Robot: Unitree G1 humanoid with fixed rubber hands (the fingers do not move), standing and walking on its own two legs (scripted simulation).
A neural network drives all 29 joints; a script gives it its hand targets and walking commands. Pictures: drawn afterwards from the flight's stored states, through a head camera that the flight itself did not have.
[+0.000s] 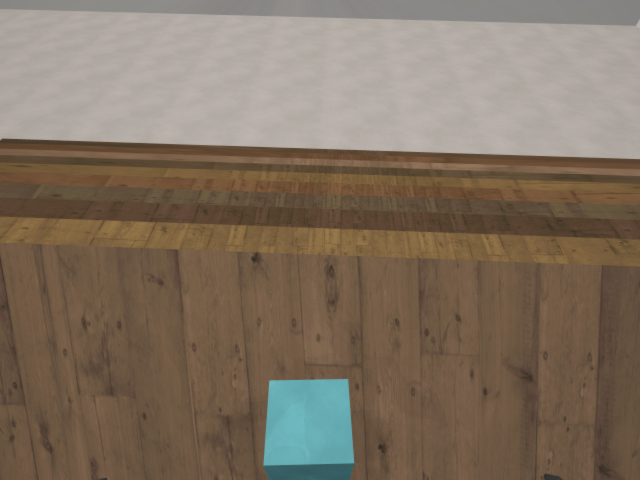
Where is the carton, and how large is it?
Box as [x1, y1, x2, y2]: [263, 379, 353, 479]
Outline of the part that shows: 347,379 269,380 263,464 269,479 349,479 353,465 353,453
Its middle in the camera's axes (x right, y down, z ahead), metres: -0.03 +0.54 +1.05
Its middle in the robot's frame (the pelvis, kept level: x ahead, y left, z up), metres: +0.38 +0.03 -0.66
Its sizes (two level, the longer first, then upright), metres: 0.210 0.200 0.250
